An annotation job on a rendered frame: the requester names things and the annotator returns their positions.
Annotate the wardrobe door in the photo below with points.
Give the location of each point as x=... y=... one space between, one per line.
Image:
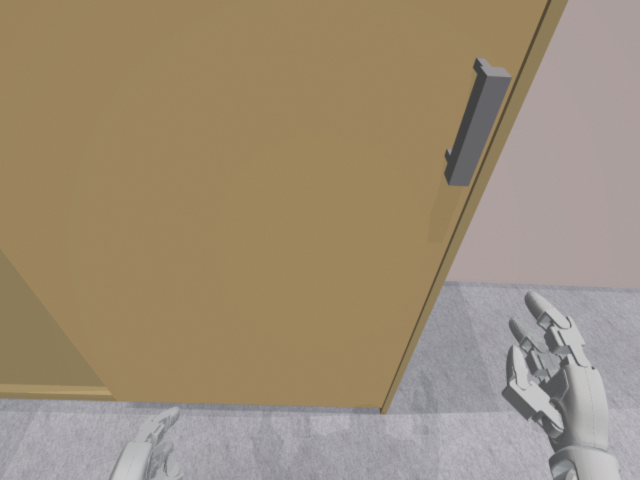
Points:
x=240 y=201
x=34 y=350

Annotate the handle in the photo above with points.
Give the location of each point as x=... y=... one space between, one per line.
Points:
x=487 y=95

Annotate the robot left hand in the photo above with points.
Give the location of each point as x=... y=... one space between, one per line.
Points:
x=138 y=460

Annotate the right robot forearm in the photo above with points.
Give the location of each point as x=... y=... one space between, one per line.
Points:
x=583 y=463

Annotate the robot right hand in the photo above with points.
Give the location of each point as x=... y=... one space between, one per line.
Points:
x=574 y=386

